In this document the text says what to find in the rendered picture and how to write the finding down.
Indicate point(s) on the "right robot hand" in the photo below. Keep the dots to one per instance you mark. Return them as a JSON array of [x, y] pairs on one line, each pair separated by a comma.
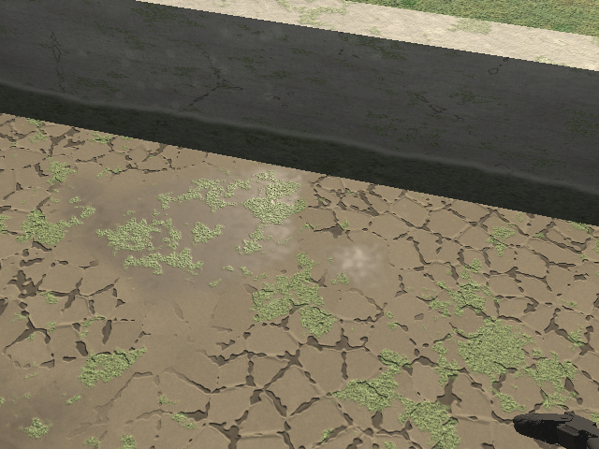
[[569, 430]]

